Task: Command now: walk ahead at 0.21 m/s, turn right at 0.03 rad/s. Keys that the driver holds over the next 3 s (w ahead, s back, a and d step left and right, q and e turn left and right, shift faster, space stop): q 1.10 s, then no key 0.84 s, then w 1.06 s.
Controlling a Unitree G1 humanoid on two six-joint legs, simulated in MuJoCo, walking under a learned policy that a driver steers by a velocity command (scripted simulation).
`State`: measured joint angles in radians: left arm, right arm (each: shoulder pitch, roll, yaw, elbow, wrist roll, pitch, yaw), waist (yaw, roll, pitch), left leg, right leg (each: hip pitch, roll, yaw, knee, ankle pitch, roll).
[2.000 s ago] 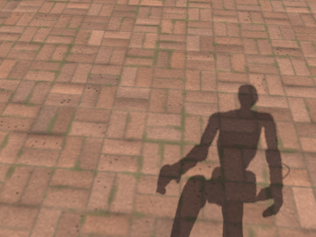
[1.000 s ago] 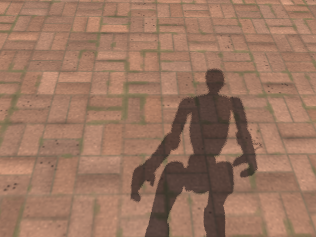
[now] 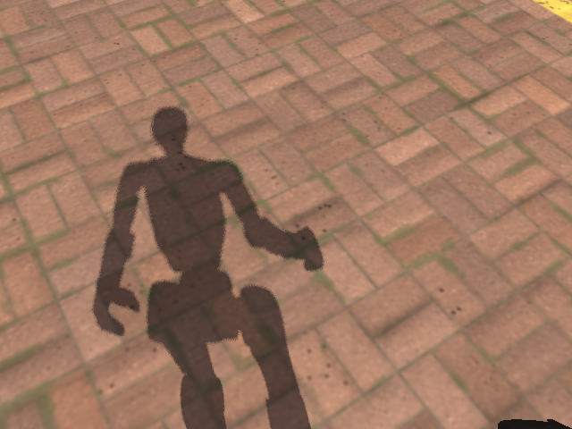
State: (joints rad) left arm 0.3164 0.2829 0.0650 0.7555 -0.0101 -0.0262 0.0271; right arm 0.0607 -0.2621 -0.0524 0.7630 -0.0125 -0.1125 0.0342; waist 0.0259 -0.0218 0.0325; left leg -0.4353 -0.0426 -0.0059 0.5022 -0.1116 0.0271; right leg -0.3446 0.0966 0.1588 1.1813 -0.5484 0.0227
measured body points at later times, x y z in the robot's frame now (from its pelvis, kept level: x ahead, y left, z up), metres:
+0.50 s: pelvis +0.06 -0.02 +0.01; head +0.10 -0.03 +0.46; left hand +0.15 +0.28 -0.07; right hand +0.26 -0.28 -0.10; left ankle +0.03 +0.11 -0.65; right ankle +0.10 -0.13 -0.73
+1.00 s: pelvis +0.05 +0.04 +0.02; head +0.07 +0.08 +0.46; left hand +0.04 +0.36 -0.09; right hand +0.33 -0.13 -0.06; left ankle +0.02 +0.12 -0.73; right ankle +0.15 -0.10 -0.67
